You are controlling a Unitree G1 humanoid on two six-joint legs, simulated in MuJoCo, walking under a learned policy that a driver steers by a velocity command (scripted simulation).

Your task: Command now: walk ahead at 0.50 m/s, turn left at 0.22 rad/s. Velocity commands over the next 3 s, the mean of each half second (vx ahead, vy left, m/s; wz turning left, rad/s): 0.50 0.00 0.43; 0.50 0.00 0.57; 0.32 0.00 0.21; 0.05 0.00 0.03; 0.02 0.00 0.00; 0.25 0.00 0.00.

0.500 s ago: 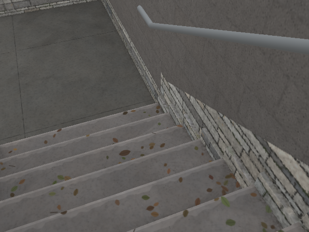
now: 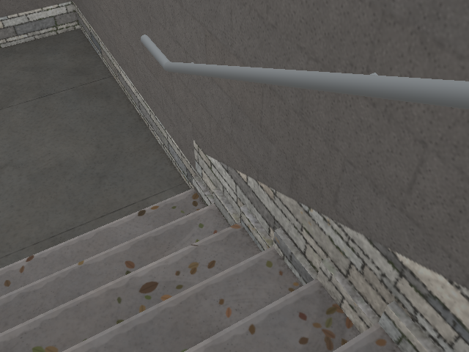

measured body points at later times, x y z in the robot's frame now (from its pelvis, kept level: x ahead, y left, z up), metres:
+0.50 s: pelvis +0.29 -0.07 -0.14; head +0.30 -0.07 +0.31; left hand +0.15 +0.15 -0.27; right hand +0.44 -0.28 -0.27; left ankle +0.37 +0.09 -0.79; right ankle +0.28 -0.18 -0.86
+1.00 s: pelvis +0.51 +0.11 -0.28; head +0.52 +0.12 +0.17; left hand +0.45 +0.36 -0.42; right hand +0.58 -0.13 -0.43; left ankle +0.46 +0.18 -1.01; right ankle +0.61 -0.01 -0.89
